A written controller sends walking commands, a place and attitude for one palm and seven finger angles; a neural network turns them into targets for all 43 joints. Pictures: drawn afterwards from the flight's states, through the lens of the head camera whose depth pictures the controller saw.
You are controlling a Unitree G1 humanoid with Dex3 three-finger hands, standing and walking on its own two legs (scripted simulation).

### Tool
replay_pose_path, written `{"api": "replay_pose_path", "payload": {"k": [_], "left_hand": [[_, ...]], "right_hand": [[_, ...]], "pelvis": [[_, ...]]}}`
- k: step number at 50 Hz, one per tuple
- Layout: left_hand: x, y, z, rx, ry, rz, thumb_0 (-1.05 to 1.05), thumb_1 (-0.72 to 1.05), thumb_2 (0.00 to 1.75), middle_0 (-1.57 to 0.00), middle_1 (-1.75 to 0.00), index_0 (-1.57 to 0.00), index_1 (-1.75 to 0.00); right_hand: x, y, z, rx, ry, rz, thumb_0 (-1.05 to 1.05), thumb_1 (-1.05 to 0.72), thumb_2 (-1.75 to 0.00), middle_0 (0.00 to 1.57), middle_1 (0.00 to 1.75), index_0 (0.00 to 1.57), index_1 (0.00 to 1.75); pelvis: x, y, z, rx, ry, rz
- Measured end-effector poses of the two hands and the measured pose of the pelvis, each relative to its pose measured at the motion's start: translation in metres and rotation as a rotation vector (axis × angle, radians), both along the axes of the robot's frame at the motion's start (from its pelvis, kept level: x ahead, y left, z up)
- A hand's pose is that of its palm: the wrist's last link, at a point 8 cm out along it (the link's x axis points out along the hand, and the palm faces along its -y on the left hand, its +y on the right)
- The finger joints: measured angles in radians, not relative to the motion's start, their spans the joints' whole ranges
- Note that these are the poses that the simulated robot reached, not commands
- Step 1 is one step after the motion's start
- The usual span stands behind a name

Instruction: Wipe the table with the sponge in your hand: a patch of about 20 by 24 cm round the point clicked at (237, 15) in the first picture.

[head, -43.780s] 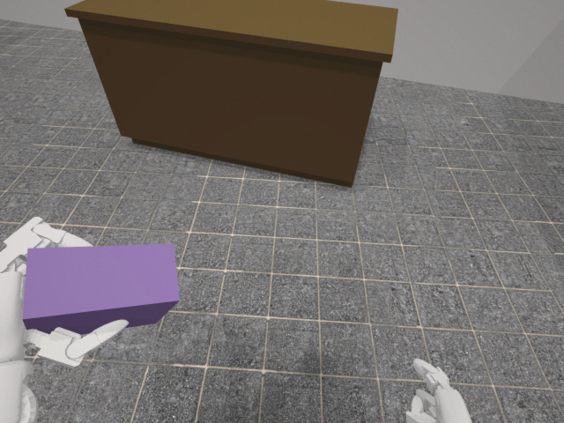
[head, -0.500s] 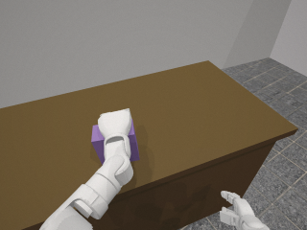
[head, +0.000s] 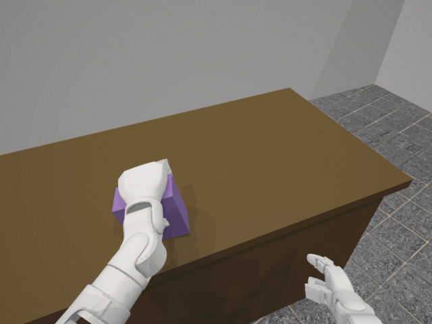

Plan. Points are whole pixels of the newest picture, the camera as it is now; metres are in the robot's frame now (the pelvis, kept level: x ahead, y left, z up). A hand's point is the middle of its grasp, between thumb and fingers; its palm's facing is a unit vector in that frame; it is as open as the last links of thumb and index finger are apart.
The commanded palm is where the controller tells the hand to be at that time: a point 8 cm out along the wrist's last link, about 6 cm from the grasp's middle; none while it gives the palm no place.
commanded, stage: slide back across to the middle lane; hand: left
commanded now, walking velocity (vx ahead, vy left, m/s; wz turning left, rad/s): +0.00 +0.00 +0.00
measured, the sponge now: (157, 217) +0.32 +0.17 +0.03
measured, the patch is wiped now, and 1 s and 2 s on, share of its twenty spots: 1.00 1.00 1.00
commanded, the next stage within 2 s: wipe forward along the middle lane in 0.16 s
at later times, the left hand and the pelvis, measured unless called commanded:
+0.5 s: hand (133, 200) +0.32 +0.21 +0.08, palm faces +0.00 -0.09 -1.00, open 10.3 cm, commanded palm +0.29 +0.22 +0.12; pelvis -0.01 +0.00 +0.00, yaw +0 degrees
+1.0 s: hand (130, 182) +0.37 +0.24 +0.08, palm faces -0.06 -0.04 -1.00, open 10.3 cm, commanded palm +0.35 +0.24 +0.12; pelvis -0.02 -0.01 +0.00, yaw +1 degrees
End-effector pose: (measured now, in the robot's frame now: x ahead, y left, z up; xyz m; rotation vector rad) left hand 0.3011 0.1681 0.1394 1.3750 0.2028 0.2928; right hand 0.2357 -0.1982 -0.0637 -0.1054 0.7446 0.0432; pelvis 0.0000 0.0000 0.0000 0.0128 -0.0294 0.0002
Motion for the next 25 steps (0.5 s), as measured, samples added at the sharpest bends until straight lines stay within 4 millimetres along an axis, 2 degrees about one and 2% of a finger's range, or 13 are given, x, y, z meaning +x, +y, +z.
{"api": "replay_pose_path", "payload": {"k": [7,17,25], "left_hand": [[-0.004,0.011,0.001,-0.007,-0.007,0.012,-0.01,-0.52,1.05,-0.68,-1.35,-0.71,-1.33],[-0.016,0.038,0.0,0.025,0.015,0.071,-0.01,-0.52,1.05,-0.68,-1.35,-0.71,-1.33],[0.001,0.041,-0.005,0.078,0.093,0.077,-0.01,-0.53,1.05,-0.69,-1.34,-0.73,-1.32]], "right_hand": [[-0.006,-0.004,-0.001,-0.01,0.0,-0.013,0.02,-0.91,-0.9,0.2,0.3,0.2,0.29],[-0.019,-0.016,-0.01,-0.04,0.032,-0.042,0.02,-0.91,-0.9,0.2,0.3,0.2,0.29],[-0.027,-0.018,-0.017,-0.056,0.043,-0.057,0.02,-0.91,-0.9,0.2,0.3,0.2,0.29]], "pelvis": [[-0.002,-0.001,0.001,0.001,0.0,-0.012],[-0.003,0.0,0.001,-0.001,-0.004,-0.01],[-0.008,0.001,0.001,0.003,0.012,0.002]]}}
